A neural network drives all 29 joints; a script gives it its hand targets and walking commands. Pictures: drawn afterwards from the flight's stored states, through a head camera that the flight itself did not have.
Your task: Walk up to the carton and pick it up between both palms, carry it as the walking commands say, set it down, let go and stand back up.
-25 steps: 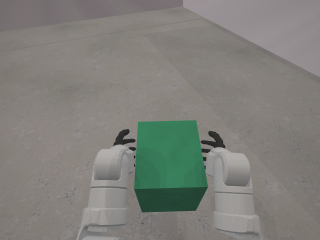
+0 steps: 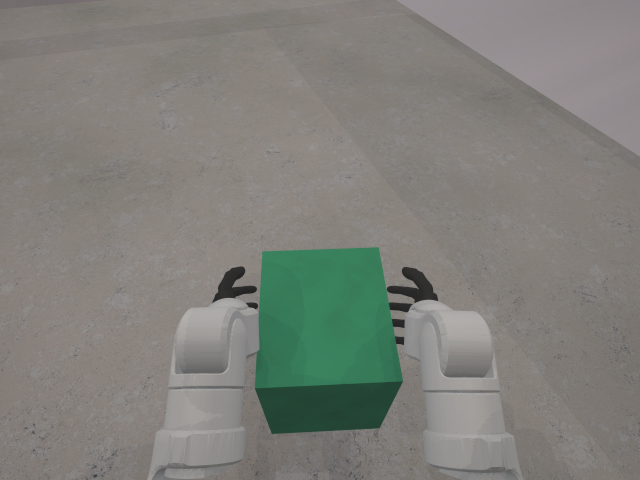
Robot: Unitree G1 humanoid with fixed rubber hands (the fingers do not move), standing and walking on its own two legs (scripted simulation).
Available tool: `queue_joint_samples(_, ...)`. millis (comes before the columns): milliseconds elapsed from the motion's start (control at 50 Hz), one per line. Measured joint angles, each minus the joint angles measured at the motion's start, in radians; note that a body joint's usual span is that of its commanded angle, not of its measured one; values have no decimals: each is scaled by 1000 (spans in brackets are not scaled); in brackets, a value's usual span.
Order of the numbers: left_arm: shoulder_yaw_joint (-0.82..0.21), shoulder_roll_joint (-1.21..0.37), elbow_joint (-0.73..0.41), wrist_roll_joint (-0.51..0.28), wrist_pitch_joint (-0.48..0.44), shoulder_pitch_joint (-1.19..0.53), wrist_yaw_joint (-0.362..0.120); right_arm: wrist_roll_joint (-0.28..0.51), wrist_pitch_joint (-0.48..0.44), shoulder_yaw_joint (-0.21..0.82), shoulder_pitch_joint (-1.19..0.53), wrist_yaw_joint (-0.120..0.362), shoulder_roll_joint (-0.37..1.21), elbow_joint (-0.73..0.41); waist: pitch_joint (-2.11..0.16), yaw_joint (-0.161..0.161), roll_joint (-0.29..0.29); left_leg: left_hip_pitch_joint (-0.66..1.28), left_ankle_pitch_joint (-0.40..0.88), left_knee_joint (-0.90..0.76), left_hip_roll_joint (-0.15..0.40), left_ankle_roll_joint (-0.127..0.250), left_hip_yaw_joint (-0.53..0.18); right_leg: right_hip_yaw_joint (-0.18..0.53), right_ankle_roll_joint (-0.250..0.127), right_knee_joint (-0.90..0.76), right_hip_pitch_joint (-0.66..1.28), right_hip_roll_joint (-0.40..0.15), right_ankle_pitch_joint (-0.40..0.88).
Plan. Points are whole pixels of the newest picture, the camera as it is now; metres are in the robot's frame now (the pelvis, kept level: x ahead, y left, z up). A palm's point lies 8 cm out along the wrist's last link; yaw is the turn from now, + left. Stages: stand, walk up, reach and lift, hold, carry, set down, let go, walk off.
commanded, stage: carry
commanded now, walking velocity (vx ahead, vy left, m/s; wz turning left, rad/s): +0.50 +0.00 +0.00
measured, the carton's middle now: (323, 343) +0.33 +0.01 -0.02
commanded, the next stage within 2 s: none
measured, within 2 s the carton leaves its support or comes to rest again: neither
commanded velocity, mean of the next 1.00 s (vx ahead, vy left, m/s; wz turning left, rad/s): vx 0.50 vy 0.00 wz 0.00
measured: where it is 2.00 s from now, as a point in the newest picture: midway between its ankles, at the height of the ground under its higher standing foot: (299, 197)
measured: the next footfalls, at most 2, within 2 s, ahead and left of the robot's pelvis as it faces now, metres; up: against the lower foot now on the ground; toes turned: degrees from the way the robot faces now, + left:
right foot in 0.32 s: +0.43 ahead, -0.11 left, +0.00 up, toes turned -11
left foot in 0.80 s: +0.77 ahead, +0.14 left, +0.00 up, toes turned +14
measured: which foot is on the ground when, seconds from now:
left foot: down 0.00-0.32, up 0.34-0.78, down 0.80-1.00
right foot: up 0.00-0.30, down 0.32-0.78, up 0.80-1.00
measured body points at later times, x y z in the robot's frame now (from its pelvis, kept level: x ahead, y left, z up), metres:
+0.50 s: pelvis +0.36 -0.03 +0.00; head +0.40 -0.04 +0.45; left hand +0.67 +0.12 +0.06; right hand +0.69 -0.12 +0.05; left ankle +0.27 +0.09 -0.67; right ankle +0.39 -0.11 -0.74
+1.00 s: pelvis +0.71 +0.07 +0.01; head +0.75 +0.09 +0.46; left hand +1.03 +0.19 +0.05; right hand +1.03 -0.04 +0.06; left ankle +0.73 +0.13 -0.74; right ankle +0.69 -0.06 -0.66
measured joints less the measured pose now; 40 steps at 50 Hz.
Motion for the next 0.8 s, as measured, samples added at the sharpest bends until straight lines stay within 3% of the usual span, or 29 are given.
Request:
queue_joint_samples(140, -9, -16, -27, 13, -8, -39, 13, 14, -5, -5, -12, -50, 4, -57, 30, -23, 14, 199, -35, -174, -5, -26, -22, -52, 5, -252, -197, -2, 167)
queue_joint_samples(280, -18, -17, -64, 34, -14, -40, -10, -3, 1, -15, -34, -43, 14, -88, 12, -23, 26, 413, -192, -193, 7, -90, -39, -138, -26, -590, -121, 41, 324)
queue_joint_samples(320, -18, -19, -56, 37, -12, -45, -14, -9, 7, -19, -36, -40, 14, -87, 2, -23, 28, 441, -280, -90, 22, -112, -55, -185, -37, -677, -33, 63, 316)
queue_joint_samples(360, -25, -21, -19, 44, -31, -50, -26, -18, -2, -40, -36, -31, 12, -76, 0, -6, 69, 358, -315, 193, 64, -117, -110, -212, -98, -599, -21, 78, 284)
queue_joint_samples(400, -24, -22, 21, 51, -37, -52, -47, -14, 0, -53, -22, -33, 8, -64, 11, -1, 74, 209, -285, 484, 36, -97, -202, -219, -121, -558, 1, 70, 197)
queue_joint_samples(440, -25, -19, 31, 50, -24, -44, -64, -1, 14, -53, -9, -40, 2, -60, 28, 1, 62, 72, -242, 622, 11, -80, -228, -222, -104, -593, 54, 57, 170)
queue_joint_samples(480, -26, -14, 19, 40, -14, -31, -63, 11, 24, -40, -5, -54, 1, -64, 47, 6, 54, -37, -195, 608, 14, -79, -222, -222, -98, -656, 116, 54, 165)
queue_joint_samples(600, -6, -15, -44, -7, -19, -34, 3, -5, 9, -15, -34, -54, 13, -87, 78, 28, 32, -239, -49, 342, 48, -102, -180, -199, -67, -839, 302, 53, 154)
queue_joint_samples(680, -1, -20, -67, 0, -22, -45, -7, -18, 1, -17, -32, -27, 12, -119, 67, 20, 28, -264, 123, 159, 47, -106, -136, -186, -22, -913, 439, 45, 106)
queue_joint_samples(760, -11, -17, -85, 29, -12, -39, -49, -10, 4, -8, -10, -11, 4, -144, 31, 6, 21, -185, 203, 12, 20, -83, -72, -165, 37, -853, 545, 20, -25)
queue_joint_samples(800, -12, -12, -86, 40, -9, -30, -63, -6, 2, 2, -5, -12, 2, -132, 5, -9, 12, -129, 149, -3, -1, -49, -42, -143, 50, -653, 519, -20, -135)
